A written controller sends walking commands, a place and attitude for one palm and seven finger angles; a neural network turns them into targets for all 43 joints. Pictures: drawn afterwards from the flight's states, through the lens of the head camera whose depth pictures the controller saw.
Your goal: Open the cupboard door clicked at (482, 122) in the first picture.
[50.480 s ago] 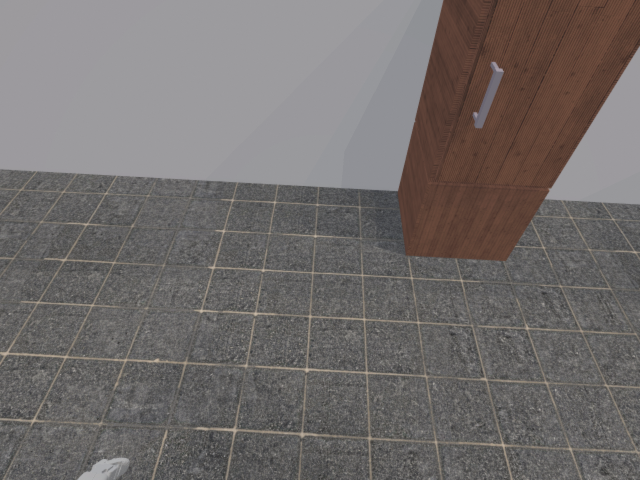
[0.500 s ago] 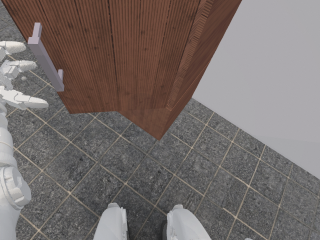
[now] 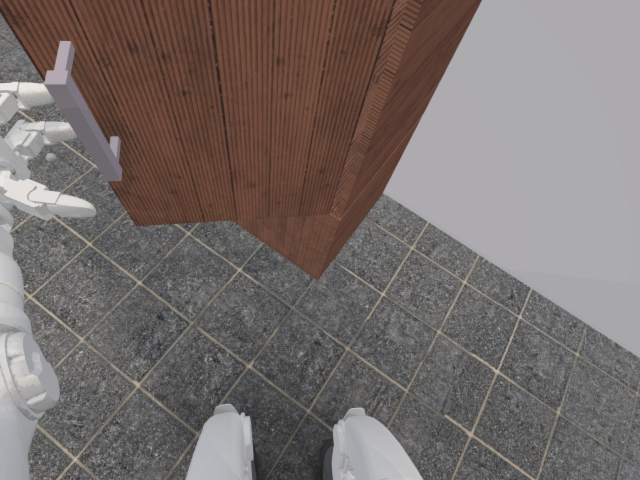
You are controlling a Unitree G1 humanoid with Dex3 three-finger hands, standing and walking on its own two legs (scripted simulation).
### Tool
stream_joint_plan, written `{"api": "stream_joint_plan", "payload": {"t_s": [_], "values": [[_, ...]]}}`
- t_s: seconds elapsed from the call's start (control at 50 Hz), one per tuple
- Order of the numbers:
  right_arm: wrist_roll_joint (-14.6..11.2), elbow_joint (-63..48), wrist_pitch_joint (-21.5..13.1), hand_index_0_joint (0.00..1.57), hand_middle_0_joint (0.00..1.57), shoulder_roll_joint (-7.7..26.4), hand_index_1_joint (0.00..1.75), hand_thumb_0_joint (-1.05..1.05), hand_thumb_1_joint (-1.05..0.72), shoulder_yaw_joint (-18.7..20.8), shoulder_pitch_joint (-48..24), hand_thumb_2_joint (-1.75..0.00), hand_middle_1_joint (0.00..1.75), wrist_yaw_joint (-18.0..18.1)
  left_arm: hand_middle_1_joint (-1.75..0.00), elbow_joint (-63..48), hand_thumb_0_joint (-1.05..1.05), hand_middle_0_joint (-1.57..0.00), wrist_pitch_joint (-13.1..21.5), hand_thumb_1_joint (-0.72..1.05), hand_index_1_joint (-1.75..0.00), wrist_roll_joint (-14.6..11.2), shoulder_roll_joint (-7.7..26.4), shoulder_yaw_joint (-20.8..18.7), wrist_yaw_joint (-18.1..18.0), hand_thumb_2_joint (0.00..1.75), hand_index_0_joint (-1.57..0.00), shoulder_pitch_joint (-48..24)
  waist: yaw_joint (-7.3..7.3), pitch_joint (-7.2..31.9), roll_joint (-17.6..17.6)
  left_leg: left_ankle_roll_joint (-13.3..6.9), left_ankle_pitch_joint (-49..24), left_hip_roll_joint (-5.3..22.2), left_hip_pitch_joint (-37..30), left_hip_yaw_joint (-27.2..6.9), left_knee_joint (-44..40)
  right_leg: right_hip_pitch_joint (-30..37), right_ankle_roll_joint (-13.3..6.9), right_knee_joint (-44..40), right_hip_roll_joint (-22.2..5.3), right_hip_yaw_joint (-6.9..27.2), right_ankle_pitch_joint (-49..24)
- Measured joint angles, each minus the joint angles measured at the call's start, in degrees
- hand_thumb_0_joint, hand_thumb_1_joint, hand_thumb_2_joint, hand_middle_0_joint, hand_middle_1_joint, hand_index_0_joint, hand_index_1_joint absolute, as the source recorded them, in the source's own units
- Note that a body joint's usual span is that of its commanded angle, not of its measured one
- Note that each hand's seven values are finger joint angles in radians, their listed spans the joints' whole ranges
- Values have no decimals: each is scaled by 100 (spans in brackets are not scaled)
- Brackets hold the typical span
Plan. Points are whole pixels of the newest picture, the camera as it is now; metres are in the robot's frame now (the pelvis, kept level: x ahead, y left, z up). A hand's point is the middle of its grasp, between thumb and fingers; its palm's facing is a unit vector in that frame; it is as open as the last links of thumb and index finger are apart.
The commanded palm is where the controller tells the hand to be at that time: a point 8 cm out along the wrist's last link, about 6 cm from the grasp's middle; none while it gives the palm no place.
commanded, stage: slide the fingers in behind the handle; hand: left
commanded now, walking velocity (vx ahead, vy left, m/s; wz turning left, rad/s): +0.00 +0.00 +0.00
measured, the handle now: (92, 120) +0.52 +0.25 +0.06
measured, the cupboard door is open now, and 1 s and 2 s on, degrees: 43 43 43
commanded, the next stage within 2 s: close the thumb around the handle in 1.36 s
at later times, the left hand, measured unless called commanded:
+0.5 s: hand (78, 155) +0.47 +0.26 +0.06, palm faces +0.09 -1.00 +0.00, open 14.0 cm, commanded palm +0.45 +0.29 +0.07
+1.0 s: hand (114, 156) +0.47 +0.22 +0.07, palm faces +0.12 -0.99 +0.00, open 14.0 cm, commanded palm +0.44 +0.26 +0.07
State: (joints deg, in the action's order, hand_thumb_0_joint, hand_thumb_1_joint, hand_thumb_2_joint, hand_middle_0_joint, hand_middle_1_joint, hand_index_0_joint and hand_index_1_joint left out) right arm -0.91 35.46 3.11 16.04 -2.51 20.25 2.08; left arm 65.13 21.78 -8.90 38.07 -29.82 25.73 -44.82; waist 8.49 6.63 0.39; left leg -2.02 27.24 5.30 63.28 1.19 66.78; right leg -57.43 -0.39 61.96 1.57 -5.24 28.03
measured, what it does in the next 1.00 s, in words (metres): stands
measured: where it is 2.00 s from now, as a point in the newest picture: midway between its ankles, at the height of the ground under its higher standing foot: outside the picture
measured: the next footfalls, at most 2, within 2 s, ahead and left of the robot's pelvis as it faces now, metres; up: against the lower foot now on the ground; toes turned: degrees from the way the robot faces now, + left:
none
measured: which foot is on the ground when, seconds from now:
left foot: down 0.00-1.00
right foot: down 0.00-1.00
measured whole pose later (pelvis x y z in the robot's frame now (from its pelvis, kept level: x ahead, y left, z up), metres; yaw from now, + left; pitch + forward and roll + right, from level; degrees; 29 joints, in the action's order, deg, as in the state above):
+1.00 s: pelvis +0.00 -0.01 +0.01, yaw +1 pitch +21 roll -3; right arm 0.0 36.1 3.4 14.4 -1.5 20.1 0.2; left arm 61.7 25.6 -7.5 26.0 -22.6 12.1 -42.4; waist 7.6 7.4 1.0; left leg -1.6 26.4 4.4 58.9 1.9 64.1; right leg -53.9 -0.7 61.0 0.8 -4.5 28.1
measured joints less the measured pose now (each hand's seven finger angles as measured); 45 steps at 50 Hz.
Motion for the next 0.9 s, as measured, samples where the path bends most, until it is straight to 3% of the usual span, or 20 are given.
{"api": "stream_joint_plan", "payload": {"t_s": [0.52, 0.68, 0.8, 0.9], "values": [[74, 63, -3, 21, 20, -124, 30, 0, -90, 56, 26, -90, 30, -113, -120, -443, -1, -30, 278, -50, -120, 56, -750, 444, -714, 30, -30, 197, -66, 48, 27, -50, 3, -71, -220, 62, -118, 213, 64, -116, -59, 64, -8], [66, 38, 39, 21, 20, -151, 30, 0, -90, 59, 34, -90, 30, -138, -120, -357, -1, -30, 179, -50, -120, 96, -982, 586, -968, 30, -30, 237, -59, 75, 42, -47, -26, -95, -395, 97, -241, 358, 64, -194, -79, 96, -18], [101, 51, 24, 21, 20, -173, 30, 0, -90, 92, 24, -90, 30, -181, -120, -507, -1, -30, 416, -50, -120, 136, -1156, 658, -1175, 30, -30, 328, -84, 97, 46, -17, -34, -90, -437, 110, -259, 372, 39, -168, -74, 111, -7], [85, 70, 55, 21, 20, -169, 30, 0, -90, 82, -7, -90, 30, -194, -120, -325, -1, -30, 394, -50, -120, 150, -1203, 733, -1213, 30, -30, 259, -87, 94, 60, 9, -46, -95, -464, 88, -257, 390, 10, -129, -77, 91, 13]]}}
